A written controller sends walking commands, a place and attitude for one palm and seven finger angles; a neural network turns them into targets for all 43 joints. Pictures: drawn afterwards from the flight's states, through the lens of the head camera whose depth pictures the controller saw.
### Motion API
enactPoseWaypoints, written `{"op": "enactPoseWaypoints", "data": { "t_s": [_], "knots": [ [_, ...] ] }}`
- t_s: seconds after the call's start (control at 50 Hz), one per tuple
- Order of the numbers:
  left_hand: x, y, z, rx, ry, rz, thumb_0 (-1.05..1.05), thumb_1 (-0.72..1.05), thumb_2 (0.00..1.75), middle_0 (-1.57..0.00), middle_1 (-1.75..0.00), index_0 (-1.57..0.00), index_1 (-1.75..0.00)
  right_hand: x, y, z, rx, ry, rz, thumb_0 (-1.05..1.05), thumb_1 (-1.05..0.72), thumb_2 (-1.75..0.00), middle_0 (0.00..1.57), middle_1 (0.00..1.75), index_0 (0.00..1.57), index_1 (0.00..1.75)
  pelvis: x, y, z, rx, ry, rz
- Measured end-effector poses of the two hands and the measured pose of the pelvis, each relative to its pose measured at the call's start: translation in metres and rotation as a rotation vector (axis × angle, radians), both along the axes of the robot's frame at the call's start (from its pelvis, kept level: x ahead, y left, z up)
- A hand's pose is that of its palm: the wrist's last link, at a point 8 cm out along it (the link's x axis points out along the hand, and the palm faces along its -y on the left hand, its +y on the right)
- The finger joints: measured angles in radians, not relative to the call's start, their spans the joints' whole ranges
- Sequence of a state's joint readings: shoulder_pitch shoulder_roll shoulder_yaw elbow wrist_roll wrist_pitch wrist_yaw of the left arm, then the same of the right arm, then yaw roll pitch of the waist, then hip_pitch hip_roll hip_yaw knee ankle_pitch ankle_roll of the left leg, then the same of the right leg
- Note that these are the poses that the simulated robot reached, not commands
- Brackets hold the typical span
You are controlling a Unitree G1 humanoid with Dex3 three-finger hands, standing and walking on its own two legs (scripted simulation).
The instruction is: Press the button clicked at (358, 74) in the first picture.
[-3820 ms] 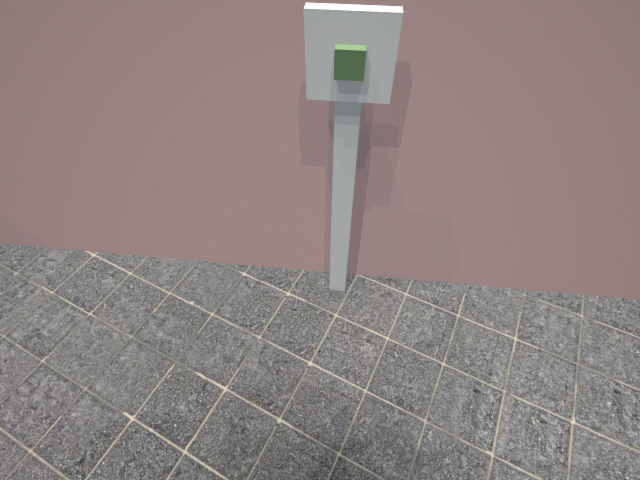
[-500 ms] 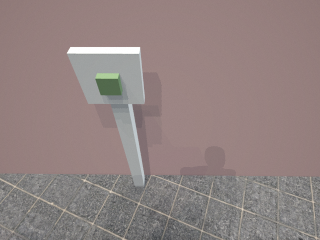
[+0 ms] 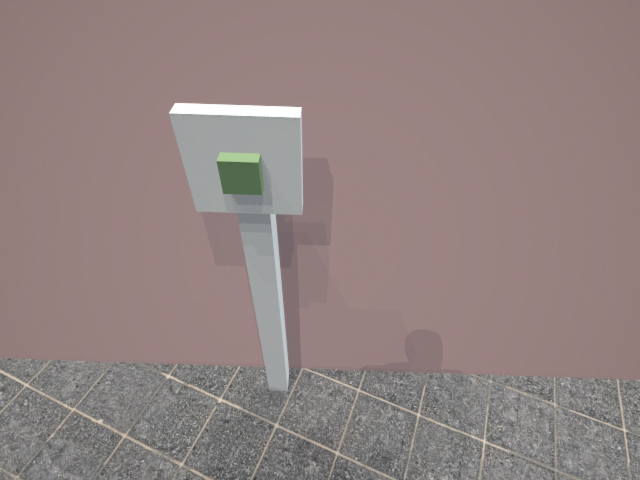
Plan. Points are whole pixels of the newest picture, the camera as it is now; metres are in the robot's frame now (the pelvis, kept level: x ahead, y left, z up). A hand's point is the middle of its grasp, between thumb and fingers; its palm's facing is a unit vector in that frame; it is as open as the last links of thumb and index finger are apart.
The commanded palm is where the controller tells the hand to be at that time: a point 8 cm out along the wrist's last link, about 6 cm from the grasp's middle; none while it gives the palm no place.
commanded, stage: look again from close up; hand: left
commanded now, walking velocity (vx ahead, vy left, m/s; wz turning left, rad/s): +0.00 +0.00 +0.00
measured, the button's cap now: (241, 172) +0.51 +0.15 +0.12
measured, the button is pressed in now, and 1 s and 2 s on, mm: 0 0 0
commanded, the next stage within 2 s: shuffle to correct the standing spot in 0.22 s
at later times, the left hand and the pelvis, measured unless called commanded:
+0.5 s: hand out of the picture -0.06 +0.16 -0.18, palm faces +0.01 -0.99 -0.14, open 7.3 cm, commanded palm none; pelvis -0.02 +0.00 +0.00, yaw +0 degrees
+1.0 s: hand out of the picture +0.01 +0.11 -0.18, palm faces +0.02 -1.00 -0.09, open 7.3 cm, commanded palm none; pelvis +0.03 -0.02 +0.00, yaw -2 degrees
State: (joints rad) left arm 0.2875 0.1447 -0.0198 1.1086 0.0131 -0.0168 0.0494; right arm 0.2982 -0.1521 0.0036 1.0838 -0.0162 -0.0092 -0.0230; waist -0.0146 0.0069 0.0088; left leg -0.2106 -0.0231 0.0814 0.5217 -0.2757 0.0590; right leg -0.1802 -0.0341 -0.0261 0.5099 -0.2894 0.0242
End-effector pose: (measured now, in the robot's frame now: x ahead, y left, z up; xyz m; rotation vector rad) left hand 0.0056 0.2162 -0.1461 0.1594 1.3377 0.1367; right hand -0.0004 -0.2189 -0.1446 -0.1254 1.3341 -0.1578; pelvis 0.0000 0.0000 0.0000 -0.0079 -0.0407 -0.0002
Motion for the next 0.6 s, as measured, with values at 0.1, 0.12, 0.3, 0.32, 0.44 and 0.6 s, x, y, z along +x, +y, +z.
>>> {"op": "enactPoseWaypoints", "data": {
  "t_s": [0.1, 0.12, 0.3, 0.32, 0.44, 0.6],
  "knots": [
    [-0.013, 0.001, -0.001, -0.014, -0.010, 0.004, 0.01, 0.92, 0.89, -0.20, -0.29, -0.20, -0.30, 0.008, -0.005, 0.006, -0.019, -0.052, 0.013, 0.01, -0.92, -0.90, 0.20, 0.30, 0.20, 0.30, -0.008, 0.003, 0.000, 0.004, -0.003, -0.003],
    [-0.017, 0.001, -0.002, -0.017, -0.007, 0.005, 0.01, 0.92, 0.89, -0.20, -0.29, -0.20, -0.30, 0.008, -0.006, 0.007, -0.022, -0.058, 0.015, 0.01, -0.92, -0.90, 0.20, 0.30, 0.20, 0.30, -0.010, 0.003, 0.001, 0.004, -0.001, -0.003],
    [-0.052, -0.003, -0.004, -0.041, 0.054, 0.020, 0.01, 0.91, 0.89, -0.20, -0.29, -0.20, -0.30, -0.003, -0.007, 0.014, -0.034, -0.039, 0.025, 0.01, -0.91, -0.90, 0.20, 0.30, 0.20, 0.30, -0.021, 0.003, 0.003, 0.002, 0.008, 0.000],
    [-0.055, -0.004, -0.004, -0.043, 0.062, 0.022, 0.01, 0.91, 0.89, -0.20, -0.29, -0.20, -0.30, -0.005, -0.007, 0.014, -0.034, -0.033, 0.024, 0.01, -0.91, -0.90, 0.20, 0.30, 0.20, 0.30, -0.021, 0.002, 0.003, 0.002, 0.009, 0.000],
    [-0.070, -0.007, -0.005, -0.053, 0.102, 0.027, 0.01, 0.91, 0.89, -0.20, -0.29, -0.20, -0.30, -0.020, -0.005, 0.012, -0.028, 0.007, 0.008, 0.00, -0.91, -0.90, 0.20, 0.30, 0.20, 0.30, -0.022, 0.001, 0.003, 0.002, 0.010, -0.002],
    [-0.070, -0.019, -0.004, -0.050, 0.131, 0.028, 0.01, 0.91, 0.89, -0.20, -0.29, -0.20, -0.30, -0.032, -0.018, 0.005, -0.020, 0.054, -0.039, 0.00, -0.91, -0.90, 0.21, 0.30, 0.20, 0.30, -0.014, -0.014, -0.001, 0.007, 0.022, -0.019]
  ]
}}
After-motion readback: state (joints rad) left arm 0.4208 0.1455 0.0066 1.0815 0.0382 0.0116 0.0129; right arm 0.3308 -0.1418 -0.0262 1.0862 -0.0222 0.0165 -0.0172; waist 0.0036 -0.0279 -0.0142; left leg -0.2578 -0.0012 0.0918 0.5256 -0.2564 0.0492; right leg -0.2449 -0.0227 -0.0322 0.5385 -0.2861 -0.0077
